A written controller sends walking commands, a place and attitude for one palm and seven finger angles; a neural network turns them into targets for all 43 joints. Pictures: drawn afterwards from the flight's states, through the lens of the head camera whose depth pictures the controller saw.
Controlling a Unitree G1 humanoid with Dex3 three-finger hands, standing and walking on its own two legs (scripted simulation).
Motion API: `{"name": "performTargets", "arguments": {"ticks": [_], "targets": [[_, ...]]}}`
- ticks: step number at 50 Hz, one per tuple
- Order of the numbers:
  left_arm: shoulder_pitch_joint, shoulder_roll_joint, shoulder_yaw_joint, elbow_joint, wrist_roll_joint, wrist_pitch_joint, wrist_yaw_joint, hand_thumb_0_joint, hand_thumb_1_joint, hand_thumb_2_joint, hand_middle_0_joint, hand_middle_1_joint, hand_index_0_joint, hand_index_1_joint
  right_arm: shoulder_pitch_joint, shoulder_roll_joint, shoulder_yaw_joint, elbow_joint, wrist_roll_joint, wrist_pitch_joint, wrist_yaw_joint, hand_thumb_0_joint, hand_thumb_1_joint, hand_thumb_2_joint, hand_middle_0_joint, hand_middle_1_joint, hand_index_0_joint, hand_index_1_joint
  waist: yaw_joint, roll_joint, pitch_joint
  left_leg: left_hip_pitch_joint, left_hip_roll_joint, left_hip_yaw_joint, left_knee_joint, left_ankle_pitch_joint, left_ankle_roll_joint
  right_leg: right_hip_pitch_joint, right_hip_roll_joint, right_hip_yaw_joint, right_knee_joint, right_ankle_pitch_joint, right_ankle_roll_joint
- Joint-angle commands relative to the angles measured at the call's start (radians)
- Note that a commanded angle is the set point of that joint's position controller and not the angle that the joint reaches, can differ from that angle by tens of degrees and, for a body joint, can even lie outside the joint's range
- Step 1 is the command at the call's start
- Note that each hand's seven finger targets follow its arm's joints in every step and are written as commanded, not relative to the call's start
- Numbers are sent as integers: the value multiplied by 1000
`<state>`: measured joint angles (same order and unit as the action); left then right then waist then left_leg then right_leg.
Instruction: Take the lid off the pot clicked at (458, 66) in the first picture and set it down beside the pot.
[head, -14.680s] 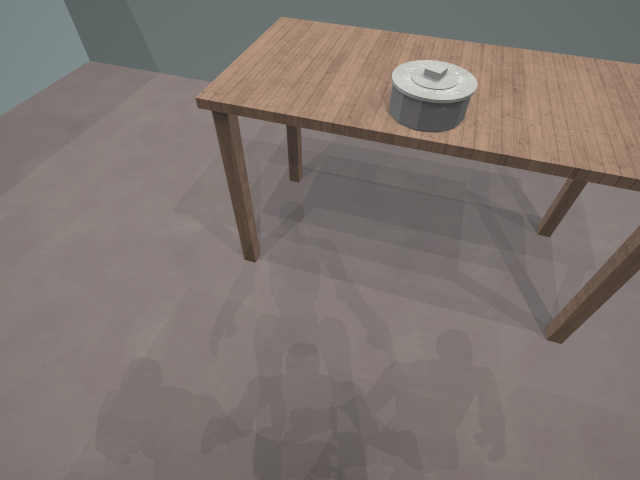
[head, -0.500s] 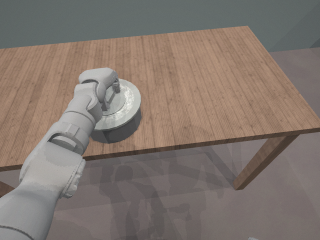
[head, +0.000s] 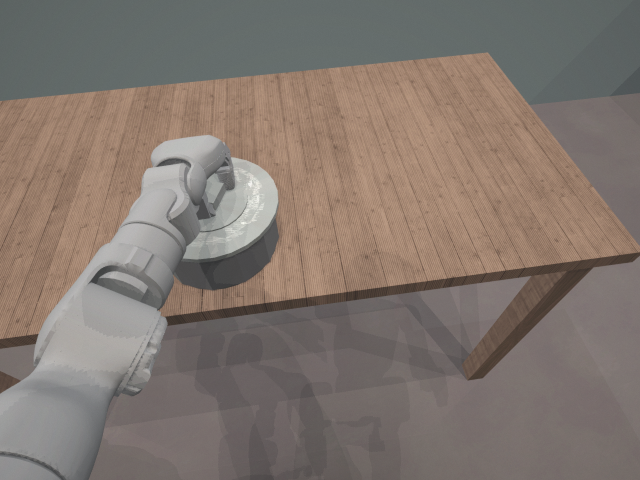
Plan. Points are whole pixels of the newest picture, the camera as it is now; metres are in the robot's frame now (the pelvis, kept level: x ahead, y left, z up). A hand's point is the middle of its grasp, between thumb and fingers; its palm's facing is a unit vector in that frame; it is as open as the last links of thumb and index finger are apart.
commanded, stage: close the fingers and squeeze the knob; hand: left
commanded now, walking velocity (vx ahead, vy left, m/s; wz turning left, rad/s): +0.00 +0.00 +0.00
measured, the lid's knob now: (207, 194) +0.50 +0.14 +0.06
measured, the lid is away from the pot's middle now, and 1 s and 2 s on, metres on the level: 0.01 0.01 0.01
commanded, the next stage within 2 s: lift the lid straight up in 0.60 s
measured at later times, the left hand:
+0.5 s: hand (200, 198) +0.47 +0.14 +0.09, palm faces -0.35 -0.09 -0.93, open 7.7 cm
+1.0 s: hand (191, 194) +0.47 +0.15 +0.09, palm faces -0.33 -0.09 -0.94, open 7.7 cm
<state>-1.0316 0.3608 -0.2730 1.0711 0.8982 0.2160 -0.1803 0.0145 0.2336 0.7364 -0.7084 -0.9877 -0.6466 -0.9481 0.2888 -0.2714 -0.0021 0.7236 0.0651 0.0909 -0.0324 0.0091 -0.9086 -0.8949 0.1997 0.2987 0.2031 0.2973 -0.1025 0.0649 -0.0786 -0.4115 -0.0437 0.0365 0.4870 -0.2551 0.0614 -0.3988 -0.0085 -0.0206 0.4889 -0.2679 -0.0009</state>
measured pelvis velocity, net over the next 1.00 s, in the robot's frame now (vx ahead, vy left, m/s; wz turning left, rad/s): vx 0.00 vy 0.01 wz -0.01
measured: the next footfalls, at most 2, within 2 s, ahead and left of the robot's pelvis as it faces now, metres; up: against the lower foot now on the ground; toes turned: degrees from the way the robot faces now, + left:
none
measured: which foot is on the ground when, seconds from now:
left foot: down 0.00-1.00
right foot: down 0.00-1.00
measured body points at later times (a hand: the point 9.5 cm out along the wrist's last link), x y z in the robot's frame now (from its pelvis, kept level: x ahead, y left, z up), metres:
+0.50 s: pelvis +0.00 +0.00 +0.00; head +0.05 -0.02 +0.45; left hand +0.48 +0.15 +0.14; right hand +0.07 -0.26 -0.13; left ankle -0.02 +0.08 -0.74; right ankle -0.02 -0.12 -0.74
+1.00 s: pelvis +0.00 +0.01 +0.00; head +0.04 -0.02 +0.45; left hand +0.48 +0.16 +0.15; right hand +0.05 -0.26 -0.13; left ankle -0.02 +0.08 -0.74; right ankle -0.02 -0.12 -0.74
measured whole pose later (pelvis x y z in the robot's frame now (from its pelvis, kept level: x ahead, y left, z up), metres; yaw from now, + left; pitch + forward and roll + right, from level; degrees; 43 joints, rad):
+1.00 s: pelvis +0.00 +0.01 +0.00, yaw +0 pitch +9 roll +0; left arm -0.98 0.39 -0.23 1.00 0.90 0.19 -0.20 -0.02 0.28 0.70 -0.78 -1.00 -0.63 -0.91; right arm 0.29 -0.27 0.00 0.71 0.06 0.07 -0.05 0.01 -0.91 -0.89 0.20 0.30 0.20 0.30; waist -0.11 0.07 -0.07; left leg -0.38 -0.04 0.04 0.47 -0.25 0.07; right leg -0.37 -0.01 -0.01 0.46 -0.25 0.01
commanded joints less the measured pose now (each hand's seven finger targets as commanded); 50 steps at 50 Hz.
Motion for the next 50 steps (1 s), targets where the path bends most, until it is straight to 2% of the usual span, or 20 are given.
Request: {"name": "performTargets", "arguments": {"ticks": [1, 3, 6, 7, 11, 14, 15, 21, 26, 27, 28, 29, 33, 36, 39, 42, 43, 46, 47, 50], "targets": [[-485, 167, 53, -189, 6, -13, 43, 0, 461, 695, -804, -1023, -783, -1010, 25, -130, -41, -99, -2, -25, -2, 0, -900, -900, 200, 300, 200, 300, -13, -78, -400, 287, 22, -55, 1, 414, 20, 91, 29, -11, -21, 383, -30], [-458, 210, 81, -169, 16, -10, 47, 0, 437, 736, -795, -1021, -759, -998, 24, -133, -41, -97, -3, -24, -3, 0, -900, -900, 200, 300, 200, 300, -6, -90, -396, 281, 21, -51, 0, 401, 21, 107, 30, -9, -23, 385, -29], [-507, 178, 52, -205, 9, -5, 45, 0, 441, 762, -795, -1019, -743, -986, 19, -131, -39, -100, 0, -22, -4, 0, -900, -900, 200, 300, 200, 300, -17, -79, -381, 272, 19, -46, -6, 377, 22, 94, 29, -11, -27, 375, -30], [-510, 224, 81, -208, 19, -6, 49, 0, 447, 767, -797, -1018, -741, -983, 21, -134, -38, -100, 0, -22, -3, 0, -900, -900, 200, 300, 200, 300, -10, -71, -389, 281, 20, -50, -4, 388, 21, 101, 30, -10, -24, 383, -31], [-489, 187, 60, -215, 18, -4, 44, 0, 484, 784, -809, -1021, -743, -977, 15, -129, -39, -108, -2, -19, -1, 0, -900, -900, 200, 300, 200, 300, -9, -71, -403, 292, 23, -54, 0, 420, 19, 100, 29, -12, -22, 386, -31], [-499, 238, 92, -219, 25, 4, 50, 0, 514, 797, -821, -1025, -750, -977, 9, -132, -37, -107, -2, -13, -4, 0, -900, -900, 200, 300, 200, 300, -6, -79, -418, 290, 21, -47, -5, 393, 20, 120, 29, -7, -24, 392, -29], [-467, 202, 65, -179, 22, 10, 47, 0, 525, 802, -825, -1027, -753, -978, 5, -127, -35, -109, -1, -13, -5, 0, -900, -900, 200, 300, 200, 300, -8, -81, -389, 276, 18, -44, -6, 381, 20, 109, 29, -8, -27, 380, -29], [-464, 257, 110, -184, 21, 10, 44, 0, 590, 830, -853, -1040, -774, -987, 7, -135, -34, -112, -1, -9, -11, 0, -900, -900, 200, 300, 200, 300, -2, -101, -391, 245, 19, -36, -9, 379, 24, 146, 26, -2, -29, 410, -30], [-461, 235, 88, -197, 35, 1, 40, 0, 642, 855, -884, -1056, -796, -998, 6, -130, -34, -118, -3, -10, -11, 0, -900, -900, 200, 300, 200, 300, -2, -63, -389, 268, 19, -41, -3, 404, 23, 121, 28, -4, -30, 402, -32], [-463, 275, 113, -200, 41, -1, 42, 0, 652, 860, -891, -1059, -800, -1001, 9, -134, -33, -114, -3, -7, -13, 0, -900, -900, 200, 300, 200, 300, 0, -76, -401, 271, 21, -43, -6, 396, 22, 131, 28, -3, -29, 399, -31], [-454, 228, 76, -186, 37, 1, 40, 0, 662, 865, -898, -1062, -805, -1003, 7, -130, -32, -116, -2, -6, -12, 0, -900, -900, 200, 300, 200, 300, -6, -68, -386, 270, 20, -41, -5, 401, 21, 120, 29, -7, -28, 399, -31], [-462, 266, 110, -203, 37, 0, 43, 0, 672, 870, -905, -1065, -810, -1006, 12, -132, -35, -113, -4, -6, -12, 0, -900, -900, 200, 300, 200, 300, 1, -73, -401, 276, 22, -42, -5, 406, 22, 129, 29, -6, -27, 407, -31], [-448, 242, 91, -214, 36, -3, 45, 0, 695, 883, -924, -1073, -820, -1011, 5, -129, -36, -120, -2, -5, -8, 0, -900, -900, 200, 300, 200, 300, 0, -53, -403, 289, 26, -46, -4, 421, 18, 116, 30, -10, -26, 393, -31], [-454, 237, 88, -174, 30, 8, 47, 0, 703, 887, -931, -1076, -823, -1011, 8, -135, -35, -112, 0, -4, -11, 0, -900, -900, 200, 300, 200, 300, -7, -85, -353, 247, 26, -38, -16, 357, 20, 107, 31, -9, -39, 360, -31], [-538, 322, 136, -223, 39, 8, 56, 0, 707, 890, -935, -1078, -824, -1011, 14, -137, -32, -111, 0, -13, -21, 0, -900, -900, 200, 300, 200, 300, -3, -79, -410, 261, 19, -41, -23, 334, 23, 147, 29, -2, -37, 371, -31], [-538, 326, 135, -245, 41, -4, 51, 0, 710, 891, -937, -1079, -824, -1011, 8, -133, -30, -117, -1, -23, -25, 0, -900, -900, 200, 300, 200, 300, -1, -52, -443, 289, 18, -46, -20, 373, 22, 157, 27, -1, -35, 392, -31], [-551, 266, 87, -250, 33, -4, 47, 0, 710, 891, -937, -1079, -824, -1010, 10, -127, -32, -116, 0, -28, -24, 0, -900, -900, 200, 300, 200, 300, -14, -25, -432, 313, 20, -47, -16, 391, 22, 129, 28, -4, -37, 388, -31], [-608, 272, 99, -329, 22, -27, 42, 0, 711, 892, -938, -1079, -825, -1010, 16, -124, -40, -117, -1, -49, -18, 0, -900, -900, 200, 300, 200, 300, -14, -12, -472, 380, 29, -66, 0, 470, 22, 108, 31, -8, -35, 397, -30], [-613, 323, 132, -352, 31, -36, 45, 0, 711, 892, -938, -1079, -825, -1010, 19, -127, -40, -114, -3, -54, -18, 0, -900, -900, 200, 300, 200, 300, -8, 5, -498, 402, 27, -70, 2, 483, 21, 118, 33, -3, -35, 408, -29], [-579, 296, 116, -333, 26, -33, 44, 0, 712, 892, -939, -1079, -825, -1010, 14, -123, -37, -110, -2, -57, -15, 0, -900, -900, 200, 300, 200, 300, -5, -16, -472, 390, 28, -76, -4, 499, 14, 118, 32, -13, -31, 407, -30]]}}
